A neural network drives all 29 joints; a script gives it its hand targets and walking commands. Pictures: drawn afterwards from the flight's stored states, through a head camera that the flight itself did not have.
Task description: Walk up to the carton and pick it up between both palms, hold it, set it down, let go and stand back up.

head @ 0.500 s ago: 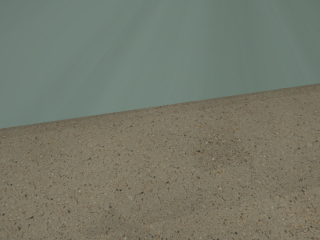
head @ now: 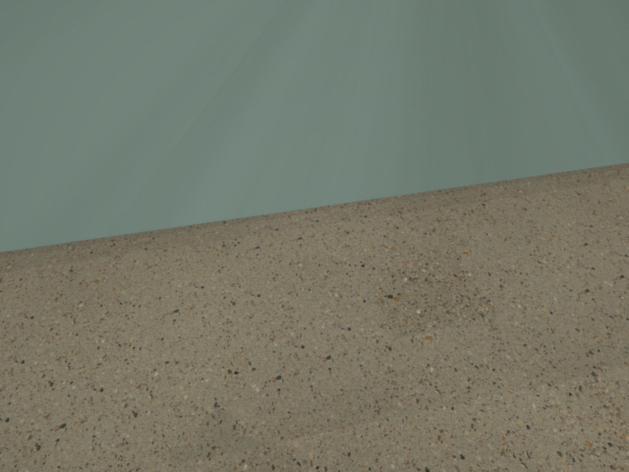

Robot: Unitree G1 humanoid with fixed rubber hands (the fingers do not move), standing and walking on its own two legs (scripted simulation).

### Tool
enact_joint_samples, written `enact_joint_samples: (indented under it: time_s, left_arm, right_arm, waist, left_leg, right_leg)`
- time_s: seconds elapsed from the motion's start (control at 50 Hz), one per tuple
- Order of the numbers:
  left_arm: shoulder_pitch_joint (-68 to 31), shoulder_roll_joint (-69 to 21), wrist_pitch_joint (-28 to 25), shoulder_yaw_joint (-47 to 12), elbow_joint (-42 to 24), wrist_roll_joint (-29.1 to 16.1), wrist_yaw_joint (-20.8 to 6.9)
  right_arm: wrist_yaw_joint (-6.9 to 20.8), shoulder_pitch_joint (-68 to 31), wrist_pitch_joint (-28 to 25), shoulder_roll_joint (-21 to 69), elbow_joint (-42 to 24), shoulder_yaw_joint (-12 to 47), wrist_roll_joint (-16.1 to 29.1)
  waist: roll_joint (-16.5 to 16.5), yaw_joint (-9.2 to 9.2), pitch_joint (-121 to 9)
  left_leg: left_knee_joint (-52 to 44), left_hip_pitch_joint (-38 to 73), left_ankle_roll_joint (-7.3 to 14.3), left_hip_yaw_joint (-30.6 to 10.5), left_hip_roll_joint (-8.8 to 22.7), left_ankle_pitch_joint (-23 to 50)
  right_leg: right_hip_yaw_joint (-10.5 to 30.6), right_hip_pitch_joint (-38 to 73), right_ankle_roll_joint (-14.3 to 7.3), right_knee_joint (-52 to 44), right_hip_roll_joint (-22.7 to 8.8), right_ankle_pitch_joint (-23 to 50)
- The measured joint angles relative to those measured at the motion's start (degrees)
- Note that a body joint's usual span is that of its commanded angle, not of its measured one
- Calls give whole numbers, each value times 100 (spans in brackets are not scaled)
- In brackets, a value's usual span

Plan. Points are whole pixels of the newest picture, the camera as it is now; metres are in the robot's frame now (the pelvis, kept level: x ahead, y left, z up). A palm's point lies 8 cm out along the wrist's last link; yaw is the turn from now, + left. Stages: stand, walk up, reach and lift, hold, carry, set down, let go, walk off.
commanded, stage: stand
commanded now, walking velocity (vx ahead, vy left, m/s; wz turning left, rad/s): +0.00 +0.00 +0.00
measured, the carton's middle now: out of the picture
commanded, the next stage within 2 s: walk up in 0.68 s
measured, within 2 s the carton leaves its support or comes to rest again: neither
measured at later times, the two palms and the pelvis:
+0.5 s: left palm out of the picture -0.03 +0.18 -0.15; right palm out of the picture -0.03 -0.20 -0.15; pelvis +0.00 -0.01 +0.00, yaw +0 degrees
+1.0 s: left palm out of the picture -0.02 +0.19 -0.16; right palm out of the picture -0.02 -0.23 -0.16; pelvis -0.01 -0.01 -0.01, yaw -3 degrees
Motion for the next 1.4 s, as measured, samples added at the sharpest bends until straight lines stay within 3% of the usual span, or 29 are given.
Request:
enact_joint_samples:
  time_s: [0.88,0.96,1.02,1.08,1.12,1.16,1.2,1.26,1.32,1.4]
  left_arm:
    - [73,1,-73,-16,-87,-14,-23]
    - [86,5,10,101,-400,-1,-94]
    - [45,94,45,202,-619,135,-108]
    - [33,246,92,302,-767,182,-46]
    - [-14,373,157,365,-825,174,-19]
    - [-80,502,225,428,-879,131,-11]
    - [-206,685,286,490,-918,69,-1]
    - [-264,784,359,519,-1045,138,-27]
    - [-385,922,346,571,-1123,149,-183]
    - [-550,973,380,579,-1214,107,-290]
  right_arm:
    - [6,32,0,-13,21,22,18]
    - [-104,-149,74,-178,-252,-129,44]
    - [-131,-333,120,-364,-504,-238,49]
    - [-93,-571,82,-496,-781,-292,56]
    - [-71,-722,22,-538,-976,-303,98]
    - [-66,-833,-55,-557,-1143,-294,147]
    - [-80,-901,-127,-472,-1219,-279,114]
    - [-82,-762,-37,-431,-1309,-221,-44]
    - [-99,-556,18,-312,-1365,-147,-88]
    - [-25,-360,-60,-239,-1362,-117,-94]
  waist:
    - [34,-1,-25]
    - [63,129,71]
    - [-30,256,134]
    - [-133,286,147]
    - [-198,262,133]
    - [-266,216,118]
    - [-531,242,179]
    - [-381,263,21]
    - [-344,218,-79]
    - [-292,159,-85]
  left_leg:
    - [-75,19,-138,-64,134,11]
    - [800,-509,-208,144,209,-418]
    - [2210,-1182,-225,92,-13,-1325]
    - [2825,-1588,-192,71,-91,-1417]
    - [2377,-1561,-182,16,-72,-1194]
    - [1301,-1234,-220,-26,-49,-542]
    - [874,-996,-19,236,-156,-179]
    - [888,-873,271,480,56,-334]
    - [488,-618,299,684,148,-178]
    - [294,-488,334,983,218,-106]
  right_leg:
    - [-64,33,-137,-89,133,11]
    - [140,-490,-160,525,228,-181]
    - [322,-804,-146,767,218,-215]
    - [510,-980,-49,727,244,-94]
    - [628,-1087,45,707,271,-25]
    - [757,-1211,149,828,300,-37]
    - [942,-1417,216,1388,217,-512]
    - [343,-1905,226,2933,187,-1459]
    - [141,-2165,290,3895,32,-1144]
    - [111,-2210,420,4210,-150,-678]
